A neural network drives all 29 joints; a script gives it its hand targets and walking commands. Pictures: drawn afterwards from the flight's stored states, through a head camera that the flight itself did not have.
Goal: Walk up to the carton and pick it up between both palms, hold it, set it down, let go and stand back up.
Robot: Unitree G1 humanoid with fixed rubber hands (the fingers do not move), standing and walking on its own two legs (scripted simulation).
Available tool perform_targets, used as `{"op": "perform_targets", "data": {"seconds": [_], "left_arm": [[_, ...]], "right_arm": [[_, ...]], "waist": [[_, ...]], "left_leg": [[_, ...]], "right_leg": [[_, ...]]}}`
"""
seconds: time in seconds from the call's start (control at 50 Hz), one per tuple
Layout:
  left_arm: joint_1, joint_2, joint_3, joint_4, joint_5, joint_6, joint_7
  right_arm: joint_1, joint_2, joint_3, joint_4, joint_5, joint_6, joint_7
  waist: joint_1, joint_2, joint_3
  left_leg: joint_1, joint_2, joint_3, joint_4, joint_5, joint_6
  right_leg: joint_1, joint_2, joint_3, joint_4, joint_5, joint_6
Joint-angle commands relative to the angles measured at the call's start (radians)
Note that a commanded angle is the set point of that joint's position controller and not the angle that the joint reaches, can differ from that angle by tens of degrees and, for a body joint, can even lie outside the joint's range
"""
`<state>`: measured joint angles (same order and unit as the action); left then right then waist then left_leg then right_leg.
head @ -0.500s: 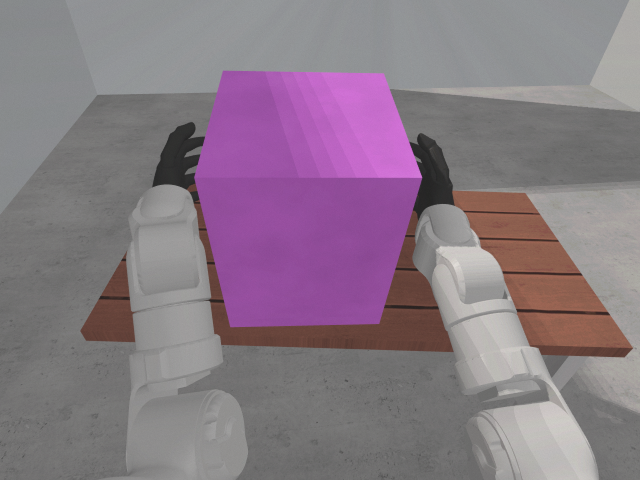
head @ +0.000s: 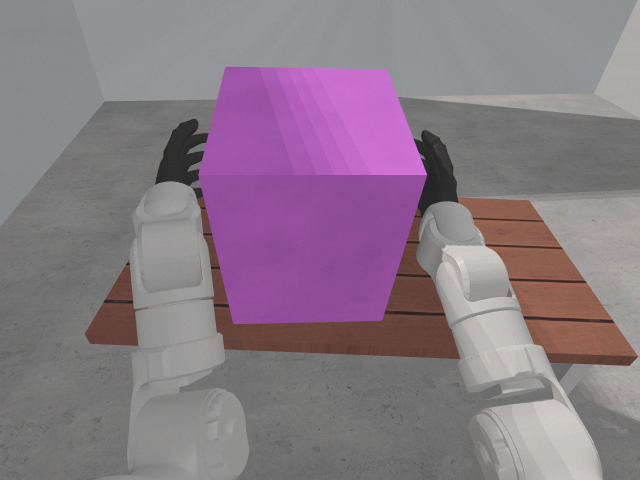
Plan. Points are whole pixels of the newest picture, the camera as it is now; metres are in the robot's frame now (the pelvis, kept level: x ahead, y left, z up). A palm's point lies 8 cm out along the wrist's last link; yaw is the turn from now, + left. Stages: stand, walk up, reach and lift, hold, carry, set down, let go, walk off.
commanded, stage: hold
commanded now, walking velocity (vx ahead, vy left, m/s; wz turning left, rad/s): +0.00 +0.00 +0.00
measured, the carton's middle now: (307, 200) +0.42 +0.01 +0.19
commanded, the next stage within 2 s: none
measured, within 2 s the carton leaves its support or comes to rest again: neither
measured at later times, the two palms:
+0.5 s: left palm (174, 198) +0.37 +0.16 +0.23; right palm (429, 201) +0.36 -0.13 +0.22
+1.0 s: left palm (183, 201) +0.36 +0.15 +0.23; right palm (438, 213) +0.36 -0.14 +0.21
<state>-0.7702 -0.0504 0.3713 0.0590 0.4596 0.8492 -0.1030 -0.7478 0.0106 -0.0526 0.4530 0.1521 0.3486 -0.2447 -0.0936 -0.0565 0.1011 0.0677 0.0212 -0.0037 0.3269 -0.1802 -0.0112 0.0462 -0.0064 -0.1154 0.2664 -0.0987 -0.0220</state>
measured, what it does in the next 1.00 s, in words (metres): stands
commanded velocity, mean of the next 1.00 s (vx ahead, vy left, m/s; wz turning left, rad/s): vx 0.00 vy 0.00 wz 0.00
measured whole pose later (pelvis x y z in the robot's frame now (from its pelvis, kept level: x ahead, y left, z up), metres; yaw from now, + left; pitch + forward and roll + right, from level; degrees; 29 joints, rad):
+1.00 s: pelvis -0.01 +0.00 +0.00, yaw +1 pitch -13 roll +0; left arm -0.77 -0.05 0.39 0.08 0.46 0.84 -0.11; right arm -0.74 0.04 -0.08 0.45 0.10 0.34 -0.24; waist -0.10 -0.06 0.14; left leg 0.07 0.02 0.00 0.31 -0.15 -0.01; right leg 0.04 -0.01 -0.12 0.27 -0.09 -0.03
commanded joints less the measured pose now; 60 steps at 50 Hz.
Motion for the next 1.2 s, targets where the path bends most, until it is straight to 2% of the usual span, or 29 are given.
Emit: {"op": "perform_targets", "data": {"seconds": [0.0, 0.02, 0.04, 0.06, 0.08, 0.1, 0.12, 0.14, 0.18, 0.24, 0.28, 0.32, 0.34, 0.42, 0.46, 0.48, 0.5, 0.52, 0.54, 0.56, 0.58, 0.6, 0.62, 0.66, 0.82, 0.94, 1.06, 1.18], "left_arm": [[-0.551, -0.392, -0.336, 0.022, -0.163, -0.029, -0.153], [-0.543, -0.399, -0.326, 0.043, -0.154, -0.024, -0.159], [-0.563, -0.396, -0.326, 0.011, -0.153, -0.025, -0.164], [-0.558, -0.393, -0.326, 0.032, -0.150, -0.017, -0.171], [-0.536, -0.415, -0.347, -0.029, -0.165, -0.019, -0.173], [-0.523, -0.409, -0.357, -0.024, -0.167, -0.012, -0.180], [-0.501, -0.403, -0.347, -0.043, -0.155, -0.009, -0.183], [-0.501, -0.412, -0.375, -0.078, -0.165, -0.008, -0.185], [-0.501, -0.405, -0.387, -0.093, -0.167, -0.005, -0.189], [-0.524, -0.402, -0.393, -0.106, -0.176, -0.002, -0.188], [-0.493, -0.415, -0.410, -0.118, -0.176, -0.007, -0.180], [-0.502, -0.421, -0.442, -0.162, -0.189, -0.015, -0.169], [-0.515, -0.435, -0.456, -0.176, -0.199, -0.022, -0.164], [-0.501, -0.449, -0.496, -0.209, -0.215, -0.028, -0.144], [-0.492, -0.445, -0.493, -0.207, -0.202, -0.026, -0.139], [-0.484, -0.444, -0.476, -0.194, -0.195, -0.018, -0.135], [-0.459, -0.436, -0.466, -0.159, -0.184, -0.009, -0.135], [-0.462, -0.435, -0.445, -0.131, -0.179, -0.004, -0.139], [-0.449, -0.436, -0.429, -0.131, -0.174, -0.001, -0.142], [-0.466, -0.414, -0.417, -0.114, -0.169, 0.000, -0.146], [-0.407, -0.444, -0.421, -0.154, -0.163, -0.011, -0.165], [-0.424, -0.426, -0.421, -0.186, -0.174, -0.014, -0.177], [-0.448, -0.420, -0.436, -0.185, -0.185, -0.015, -0.177], [-0.463, -0.409, -0.434, -0.177, -0.189, -0.024, -0.174], [-0.535, -0.402, -0.409, -0.100, -0.191, -0.062, -0.149], [-0.570, -0.395, -0.363, -0.029, -0.179, -0.069, -0.149], [-0.578, -0.389, -0.337, 0.007, -0.167, -0.069, -0.160], [-0.564, -0.397, -0.352, -0.012, -0.167, -0.068, -0.168]], "right_arm": [[-0.762, 0.476, 0.306, -0.249, 0.054, -0.063, 0.127], [-0.749, 0.471, 0.294, -0.224, 0.049, -0.055, 0.125], [-0.738, 0.467, 0.295, -0.213, 0.051, -0.051, 0.124], [-0.753, 0.470, 0.299, -0.233, 0.062, -0.047, 0.119], [-0.741, 0.481, 0.329, -0.276, 0.087, -0.049, 0.115], [-0.739, 0.472, 0.338, -0.301, 0.098, -0.051, 0.104], [-0.731, 0.470, 0.350, -0.315, 0.110, -0.046, 0.094], [-0.735, 0.470, 0.370, -0.334, 0.118, -0.049, 0.088], [-0.685, 0.441, 0.354, -0.296, 0.126, -0.031, 0.081], [-0.679, 0.444, 0.354, -0.297, 0.117, -0.019, 0.088], [-0.693, 0.444, 0.371, -0.344, 0.136, -0.026, 0.095], [-0.694, 0.453, 0.391, -0.375, 0.144, -0.030, 0.096], [-0.698, 0.461, 0.397, -0.389, 0.152, -0.032, 0.097], [-0.674, 0.445, 0.404, -0.396, 0.143, -0.043, 0.106], [-0.657, 0.428, 0.394, -0.362, 0.142, -0.041, 0.111], [-0.671, 0.429, 0.393, -0.366, 0.140, -0.041, 0.116], [-0.653, 0.403, 0.373, -0.332, 0.126, -0.037, 0.117], [-0.683, 0.403, 0.371, -0.337, 0.119, -0.037, 0.121], [-0.657, 0.414, 0.368, -0.318, 0.108, -0.036, 0.122], [-0.673, 0.414, 0.361, -0.317, 0.098, -0.038, 0.124], [-0.547, 0.422, 0.331, -0.268, 0.087, -0.026, 0.126], [-0.591, 0.424, 0.350, -0.302, 0.099, -0.028, 0.127], [-0.610, 0.434, 0.354, -0.325, 0.105, -0.029, 0.124], [-0.620, 0.441, 0.363, -0.334, 0.107, -0.033, 0.120], [-0.694, 0.478, 0.345, -0.301, 0.050, -0.072, 0.135], [-0.729, 0.492, 0.306, -0.246, 0.020, -0.083, 0.140], [-0.726, 0.491, 0.291, -0.214, 0.021, -0.081, 0.133], [-0.711, 0.485, 0.307, -0.228, 0.045, -0.081, 0.123]], "waist": [[0.005, 0.026, -0.335], [0.005, 0.032, -0.312], [0.002, 0.054, -0.317], [0.004, 0.056, -0.327], [-0.007, 0.056, -0.403], [-0.019, 0.062, -0.407], [-0.016, 0.054, -0.428], [-0.027, 0.064, -0.463], [-0.052, 0.092, -0.404], [-0.045, 0.090, -0.349], [-0.034, 0.096, -0.367], [-0.041, 0.086, -0.436], [-0.032, 0.102, -0.434], [-0.044, 0.114, -0.454], [-0.041, 0.130, -0.426], [-0.025, 0.124, -0.404], [-0.034, 0.117, -0.365], [-0.018, 0.091, -0.337], [-0.017, 0.083, -0.320], [-0.019, 0.079, -0.333], [-0.065, 0.065, -0.289], [-0.036, 0.082, -0.346], [-0.048, 0.086, -0.369], [-0.047, 0.076, -0.375], [-0.014, 0.059, -0.371], [-0.008, 0.043, -0.378], [-0.019, 0.040, -0.378], [-0.033, 0.055, -0.390]], "left_leg": [[-0.185, -0.061, 0.093, -0.120, 0.001, 0.040], [-0.203, -0.055, 0.092, -0.122, -0.012, 0.041], [-0.202, -0.057, 0.092, -0.122, -0.001, 0.034], [-0.208, -0.060, 0.103, -0.112, 0.036, 0.032], [-0.153, -0.065, 0.090, -0.091, 0.119, 0.026], [-0.138, -0.067, 0.095, -0.070, 0.176, 0.019], [-0.107, -0.072, 0.093, -0.055, 0.217, 0.014], [-0.078, -0.069, 0.088, -0.038, 0.251, 0.002], [-0.071, -0.071, 0.086, -0.040, 0.275, -0.012], [-0.099, -0.059, 0.076, -0.062, 0.225, -0.013], [-0.087, -0.063, 0.079, -0.050, 0.270, -0.016], [-0.058, -0.058, 0.070, -0.035, 0.301, -0.023], [-0.065, -0.055, 0.063, -0.033, 0.327, -0.034], [-0.021, -0.046, 0.059, -0.019, 0.367, -0.045], [-0.027, -0.048, 0.060, -0.020, 0.344, -0.046], [-0.040, -0.044, 0.062, -0.037, 0.331, -0.040], [-0.045, -0.041, 0.063, -0.049, 0.281, -0.038], [-0.065, -0.041, 0.068, -0.064, 0.232, -0.026], [-0.070, -0.042, 0.077, -0.071, 0.210, -0.020], [-0.086, -0.045, 0.084, -0.078, 0.195, -0.015], [-0.141, -0.038, 0.095, -0.108, 0.270, -0.018], [-0.114, -0.049, 0.082, -0.077, 0.301, -0.023], [-0.083, -0.054, 0.076, -0.057, 0.302, -0.024], [-0.071, -0.058, 0.078, -0.048, 0.303, -0.021], [-0.146, -0.058, 0.089, -0.097, 0.111, 0.026], [-0.183, -0.062, 0.096, -0.121, 0.021, 0.049], [-0.172, -0.068, 0.091, -0.115, 0.025, 0.048], [-0.136, -0.069, 0.082, -0.089, 0.110, 0.029]], "right_leg": [[0.264, 0.038, 0.008, -0.016, -0.039, 0.058], [0.263, 0.036, 0.009, -0.016, -0.043, 0.057], [0.266, 0.033, 0.011, -0.013, -0.031, 0.057], [0.292, 0.034, 0.012, -0.010, 0.023, 0.058], [0.319, 0.045, 0.011, 0.003, 0.105, 0.062], [0.327, 0.044, 0.015, 0.008, 0.172, 0.065], [0.344, 0.047, 0.013, 0.011, 0.214, 0.071], [0.354, 0.052, 0.006, 0.017, 0.243, 0.067], [0.313, 0.054, 0.003, 0.011, 0.233, 0.057], [0.282, 0.055, -0.006, 0.007, 0.146, 0.047], [0.280, 0.061, -0.011, 0.011, 0.181, 0.051], [0.298, 0.067, -0.011, 0.019, 0.210, 0.047], [0.287, 0.070, -0.012, 0.023, 0.204, 0.044], [0.263, 0.082, -0.023, 0.019, 0.185, 0.028], [0.258, 0.073, -0.022, 0.015, 0.167, 0.032], [0.251, 0.076, -0.025, 0.016, 0.153, 0.029], [0.241, 0.071, -0.018, 0.004, 0.115, 0.021], [0.219, 0.073, -0.022, 0.000, 0.087, 0.029], [0.223, 0.069, -0.021, -0.004, 0.083, 0.029], [0.229, 0.064, -0.013, -0.004, 0.076, 0.032], [0.344, 0.079, -0.008, 0.037, 0.142, 0.034], [0.371, 0.068, -0.009, 0.031, 0.173, 0.032], [0.343, 0.062, -0.006, 0.017, 0.189, 0.035], [0.319, 0.062, -0.011, 0.016, 0.201, 0.042], [0.284, 0.047, -0.009, 0.014, 0.059, 0.043], [0.293, 0.038, -0.005, 0.013, 0.013, 0.049], [0.298, 0.036, -0.009, 0.009, 0.046, 0.056], [0.306, 0.043, -0.015, 0.014, 0.118, 0.058]]}}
